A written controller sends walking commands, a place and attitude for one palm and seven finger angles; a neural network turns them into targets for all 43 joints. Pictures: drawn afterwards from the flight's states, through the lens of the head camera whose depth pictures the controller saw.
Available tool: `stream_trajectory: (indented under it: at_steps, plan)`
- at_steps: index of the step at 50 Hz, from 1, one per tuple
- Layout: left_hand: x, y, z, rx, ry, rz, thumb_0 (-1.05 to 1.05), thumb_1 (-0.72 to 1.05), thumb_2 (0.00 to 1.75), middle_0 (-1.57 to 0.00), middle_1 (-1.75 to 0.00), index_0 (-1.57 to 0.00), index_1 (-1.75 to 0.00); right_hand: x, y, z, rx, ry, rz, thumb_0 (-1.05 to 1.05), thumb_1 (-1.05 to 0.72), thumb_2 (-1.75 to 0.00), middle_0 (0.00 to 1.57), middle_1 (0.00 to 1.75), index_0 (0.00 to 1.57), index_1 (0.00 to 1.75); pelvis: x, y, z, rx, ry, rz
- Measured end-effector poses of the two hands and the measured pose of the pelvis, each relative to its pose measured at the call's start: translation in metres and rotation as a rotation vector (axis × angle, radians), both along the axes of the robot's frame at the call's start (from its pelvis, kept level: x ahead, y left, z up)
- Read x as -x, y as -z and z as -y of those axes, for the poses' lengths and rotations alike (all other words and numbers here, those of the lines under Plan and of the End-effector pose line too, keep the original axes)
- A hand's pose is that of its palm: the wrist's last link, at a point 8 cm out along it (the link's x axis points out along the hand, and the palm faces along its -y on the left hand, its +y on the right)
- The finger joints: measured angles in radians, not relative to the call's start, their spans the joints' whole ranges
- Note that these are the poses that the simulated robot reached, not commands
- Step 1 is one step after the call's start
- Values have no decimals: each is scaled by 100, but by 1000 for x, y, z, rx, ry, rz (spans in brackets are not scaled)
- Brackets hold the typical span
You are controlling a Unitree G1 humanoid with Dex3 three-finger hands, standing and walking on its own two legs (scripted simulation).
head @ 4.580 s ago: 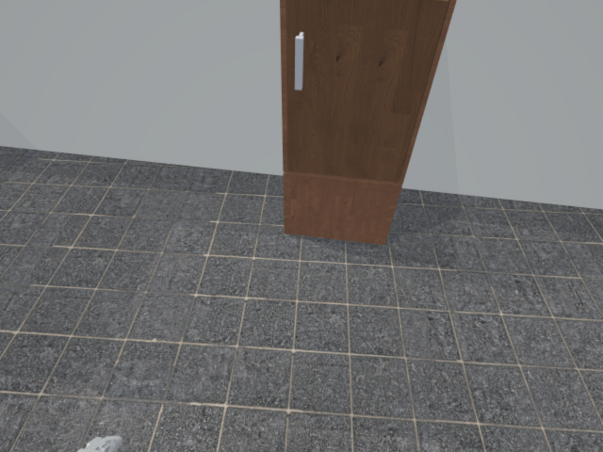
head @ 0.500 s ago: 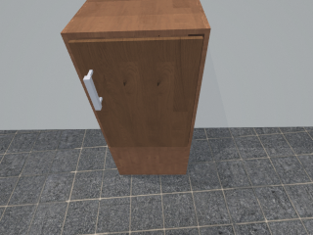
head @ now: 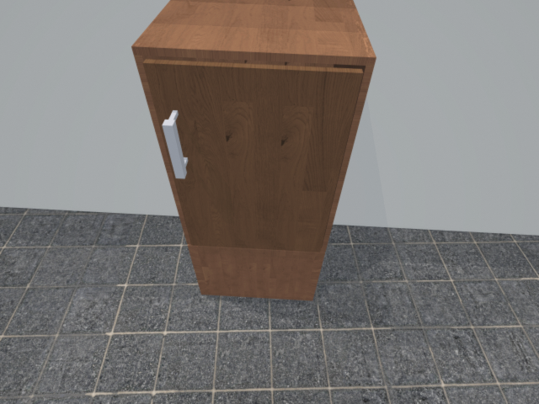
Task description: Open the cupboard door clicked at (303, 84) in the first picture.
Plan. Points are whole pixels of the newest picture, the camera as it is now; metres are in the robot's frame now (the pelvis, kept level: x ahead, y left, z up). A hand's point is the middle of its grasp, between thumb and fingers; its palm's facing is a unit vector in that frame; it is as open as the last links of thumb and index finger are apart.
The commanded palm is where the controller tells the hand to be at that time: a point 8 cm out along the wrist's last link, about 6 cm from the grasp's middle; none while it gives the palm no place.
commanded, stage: come to a stop and stand still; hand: left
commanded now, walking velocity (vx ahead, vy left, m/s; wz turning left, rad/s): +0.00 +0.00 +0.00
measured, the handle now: (177, 145) +0.61 +0.25 +0.03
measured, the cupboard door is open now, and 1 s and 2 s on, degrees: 0 0 0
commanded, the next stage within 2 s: look again from close up in 0.34 s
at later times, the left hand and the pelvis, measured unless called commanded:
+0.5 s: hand out of the picture -0.02 +0.18 -0.18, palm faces +0.03 -0.99 -0.17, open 7.3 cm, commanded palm none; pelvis +0.00 +0.02 +0.00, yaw +0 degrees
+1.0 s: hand out of the picture +0.02 +0.21 -0.18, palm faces +0.03 -0.98 -0.20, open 7.3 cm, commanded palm none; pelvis +0.02 +0.04 +0.00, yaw +0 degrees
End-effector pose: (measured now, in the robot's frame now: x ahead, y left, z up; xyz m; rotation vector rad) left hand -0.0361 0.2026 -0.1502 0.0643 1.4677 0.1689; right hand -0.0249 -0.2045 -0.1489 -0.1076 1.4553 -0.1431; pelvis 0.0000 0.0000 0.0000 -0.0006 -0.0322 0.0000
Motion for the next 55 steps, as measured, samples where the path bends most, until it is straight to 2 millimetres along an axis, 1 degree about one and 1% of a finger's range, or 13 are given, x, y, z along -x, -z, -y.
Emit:
stream_trajectory:
  at_steps: [4,8,15,20,24,29,34,38,43,55]
  plan:
    - [3,0,-3,3,1,-6,0,91,90,-20,-30,-20,-30,12,0,-8,-7,11,-23,1,-91,-90,20,30,20,30,1,0,-4,-1,2,-2]
    - [1,0,-7,0,6,1,0,91,90,-20,-30,-20,-30,20,0,-17,-16,21,-38,1,-91,-90,20,30,20,30,1,0,-9,-3,3,-3]
    - [-9,-1,-15,-8,20,26,0,91,90,-20,-30,-20,-30,23,1,-28,-29,32,-35,1,-91,-90,20,30,20,30,1,0,-15,-6,5,-3]
    - [-15,-1,-19,-12,28,41,0,91,90,-20,-30,-20,-30,18,2,-33,-33,32,-19,1,-91,-90,20,30,20,30,0,0,-19,-7,6,-3]
    - [-16,1,-23,-24,46,51,0,92,90,-20,-30,-20,-30,10,4,-33,-34,22,2,1,-91,-90,20,30,20,30,2,3,-22,4,7,-10]
    - [-18,3,-37,-36,65,61,0,91,90,-20,-30,-20,-30,-6,10,-33,-25,9,75,1,-91,-90,20,30,20,30,2,9,-31,9,-3,-15]
    - [-30,-2,-52,-61,61,92,0,91,90,-20,-30,-20,-30,-16,12,-38,-28,-8,100,1,-92,-90,20,30,20,30,-4,9,-39,0,-3,-12]
    - [-39,-6,-58,-73,61,107,0,91,90,-20,-30,-20,-30,-20,11,-40,-32,-20,97,2,-92,-90,20,30,20,30,-8,7,-41,-7,-2,-14]
    - [-45,-7,-58,-71,62,99,0,91,90,-20,-30,-20,-30,-24,10,-39,-31,-28,83,1,-92,-90,20,30,20,30,-12,5,-41,-11,0,-18]
    - [-50,-5,-46,-59,55,65,1,92,90,-20,-30,-20,-30,-37,9,-28,-18,-32,60,1,-91,-90,20,30,20,30,-23,5,-32,-13,0,-14]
